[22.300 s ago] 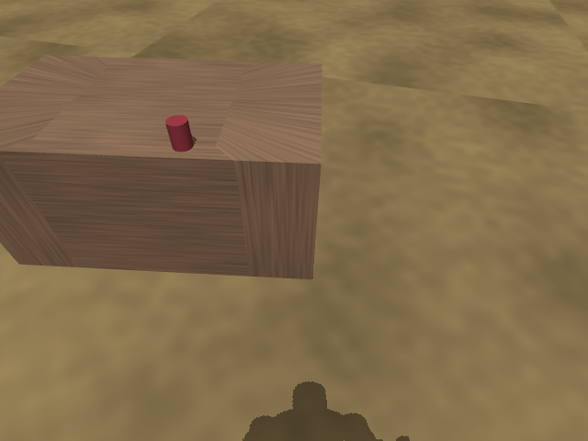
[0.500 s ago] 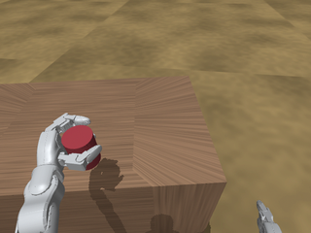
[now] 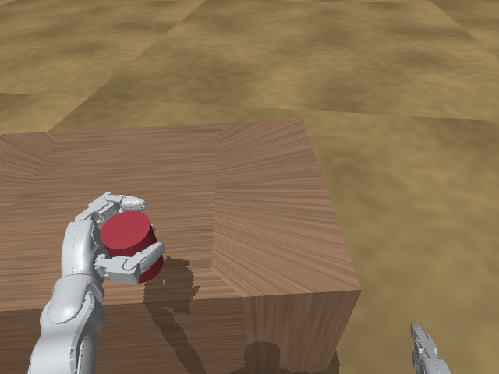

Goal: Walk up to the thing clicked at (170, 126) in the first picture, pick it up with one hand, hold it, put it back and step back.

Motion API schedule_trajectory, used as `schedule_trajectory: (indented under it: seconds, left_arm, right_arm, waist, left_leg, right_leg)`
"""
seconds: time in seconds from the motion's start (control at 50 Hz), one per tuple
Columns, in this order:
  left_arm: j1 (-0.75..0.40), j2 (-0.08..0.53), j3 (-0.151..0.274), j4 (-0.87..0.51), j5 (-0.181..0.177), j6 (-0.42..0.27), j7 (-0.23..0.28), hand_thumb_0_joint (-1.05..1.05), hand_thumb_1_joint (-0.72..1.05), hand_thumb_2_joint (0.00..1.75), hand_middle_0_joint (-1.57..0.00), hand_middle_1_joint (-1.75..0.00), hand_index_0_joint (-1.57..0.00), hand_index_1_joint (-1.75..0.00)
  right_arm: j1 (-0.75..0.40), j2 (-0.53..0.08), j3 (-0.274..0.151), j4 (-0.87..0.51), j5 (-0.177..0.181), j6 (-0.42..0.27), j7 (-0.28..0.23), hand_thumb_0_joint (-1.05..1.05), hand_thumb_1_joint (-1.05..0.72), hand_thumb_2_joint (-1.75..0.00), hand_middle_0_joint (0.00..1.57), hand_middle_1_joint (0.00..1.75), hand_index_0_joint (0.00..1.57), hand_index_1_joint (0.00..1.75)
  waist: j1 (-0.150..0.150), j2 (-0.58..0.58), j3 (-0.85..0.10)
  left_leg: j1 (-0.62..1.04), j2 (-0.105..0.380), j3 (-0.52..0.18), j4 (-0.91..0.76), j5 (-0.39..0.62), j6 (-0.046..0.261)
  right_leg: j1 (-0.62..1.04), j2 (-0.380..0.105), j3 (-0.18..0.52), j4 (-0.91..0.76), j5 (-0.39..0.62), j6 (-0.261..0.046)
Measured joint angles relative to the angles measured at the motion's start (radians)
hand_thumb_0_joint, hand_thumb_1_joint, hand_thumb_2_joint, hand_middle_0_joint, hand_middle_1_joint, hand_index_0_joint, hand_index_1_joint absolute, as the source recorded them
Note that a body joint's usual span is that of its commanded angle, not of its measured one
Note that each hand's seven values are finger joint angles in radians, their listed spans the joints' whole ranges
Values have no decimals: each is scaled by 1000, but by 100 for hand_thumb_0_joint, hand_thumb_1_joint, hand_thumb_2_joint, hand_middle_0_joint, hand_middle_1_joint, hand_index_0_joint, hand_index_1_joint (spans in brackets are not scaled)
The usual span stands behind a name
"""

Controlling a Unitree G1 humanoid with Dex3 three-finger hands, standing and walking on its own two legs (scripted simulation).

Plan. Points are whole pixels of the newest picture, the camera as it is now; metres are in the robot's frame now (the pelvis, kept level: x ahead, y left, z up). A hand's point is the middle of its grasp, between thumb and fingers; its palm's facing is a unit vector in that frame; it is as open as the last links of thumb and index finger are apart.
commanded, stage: hold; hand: left
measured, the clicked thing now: (134, 248) +0.31 +0.17 +0.11
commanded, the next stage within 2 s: crouch in 1.24 s
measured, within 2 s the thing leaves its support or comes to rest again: neither
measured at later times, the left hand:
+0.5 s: hand (131, 245) +0.31 +0.17 +0.13, palm faces +0.13 -0.99 +0.00, open 9.3 cm
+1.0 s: hand (132, 239) +0.31 +0.17 +0.13, palm faces +0.12 -0.99 +0.01, open 9.3 cm
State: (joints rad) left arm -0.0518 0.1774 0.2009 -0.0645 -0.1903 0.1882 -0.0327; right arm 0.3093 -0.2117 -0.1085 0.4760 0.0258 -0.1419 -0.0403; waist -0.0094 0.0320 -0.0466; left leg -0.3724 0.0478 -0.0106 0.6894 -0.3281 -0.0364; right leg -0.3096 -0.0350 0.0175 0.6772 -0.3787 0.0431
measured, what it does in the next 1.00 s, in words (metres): stands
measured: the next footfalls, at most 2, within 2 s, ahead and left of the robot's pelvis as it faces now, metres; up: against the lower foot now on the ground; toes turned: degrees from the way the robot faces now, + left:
none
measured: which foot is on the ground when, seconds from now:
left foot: down 0.00-1.00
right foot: down 0.00-1.00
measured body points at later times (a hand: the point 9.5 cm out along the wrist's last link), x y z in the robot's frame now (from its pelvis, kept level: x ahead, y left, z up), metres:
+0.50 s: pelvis -0.01 +0.00 +0.00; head -0.01 -0.01 +0.45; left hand +0.29 +0.22 +0.13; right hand +0.15 -0.26 -0.06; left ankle +0.02 +0.14 -0.72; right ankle -0.01 -0.15 -0.72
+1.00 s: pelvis +0.00 +0.00 +0.00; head -0.01 +0.00 +0.45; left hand +0.30 +0.22 +0.14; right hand +0.15 -0.26 -0.06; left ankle +0.02 +0.14 -0.72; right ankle -0.01 -0.15 -0.72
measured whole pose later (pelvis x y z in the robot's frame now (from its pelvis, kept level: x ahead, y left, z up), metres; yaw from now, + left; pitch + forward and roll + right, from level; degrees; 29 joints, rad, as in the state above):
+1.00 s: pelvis +0.00 +0.00 +0.00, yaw +0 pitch +1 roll +0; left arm -0.05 0.18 0.19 -0.03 -0.19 0.09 -0.03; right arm 0.29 -0.21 -0.10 0.52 0.02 -0.14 -0.06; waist -0.01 0.02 -0.04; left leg -0.37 0.05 0.00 0.67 -0.32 -0.03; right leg -0.31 -0.03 0.02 0.66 -0.36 0.04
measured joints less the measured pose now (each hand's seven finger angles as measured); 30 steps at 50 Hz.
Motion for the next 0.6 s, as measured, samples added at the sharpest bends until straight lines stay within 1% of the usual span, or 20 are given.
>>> schedule_trajectory:
  seconds: [0.16,0.24,0.36,0.44,0.52,0.6]
  left_arm:
    - [-32,6,2,21,2,-26,6,-1,-31,108,-72,-110,-76,-109]
    - [-52,13,10,63,-2,-37,-8,-1,-32,109,-72,-110,-76,-109]
    - [-9,3,1,59,-7,-32,-21,-1,-31,109,-72,-110,-76,-109]
    - [7,-5,-6,48,0,-51,-8,-1,-32,109,-72,-110,-76,-109]
    - [4,0,-2,29,5,-74,9,-1,-31,109,-72,-110,-76,-109]
    - [-29,9,0,59,3,-91,4,-1,-32,109,-72,-111,-76,-110]
  right_arm:
    - [-24,-1,-2,33,-3,-6,-11,-1,51,-6,5,5,6,5]
    - [-23,1,4,36,-2,-9,-8,-1,51,-6,5,5,6,5]
    - [-7,2,6,27,-2,-8,-1,-1,51,-6,5,5,6,5]
    - [-11,-1,1,31,-3,-2,-4,-1,51,-6,5,5,6,5]
    - [-21,-2,-1,29,-6,-2,-16,-1,51,-6,5,5,6,5]
    - [-33,1,2,55,-5,-5,-20,-1,51,-6,5,5,6,5]
  waist:
    - [1,2,2]
    - [-4,-2,-4]
    - [-6,-2,-3]
    - [-2,-1,10]
    - [-2,-3,11]
    - [-1,-5,0]
  left_leg:
    - [3,-2,-3,-3,8,-1]
    - [4,-2,-1,-11,13,-1]
    - [-2,0,2,-14,16,-1]
    - [-3,1,3,-10,14,0]
    - [-3,1,2,-5,13,0]
    - [0,-1,-1,-6,13,0]
  right_leg:
    - [2,-2,-3,1,4,-1]
    - [0,-2,-1,-1,7,-2]
    - [-7,0,2,-5,12,-2]
    - [-7,1,3,-3,12,-1]
    - [-6,2,2,-2,12,0]
    - [-1,0,-1,-3,11,0]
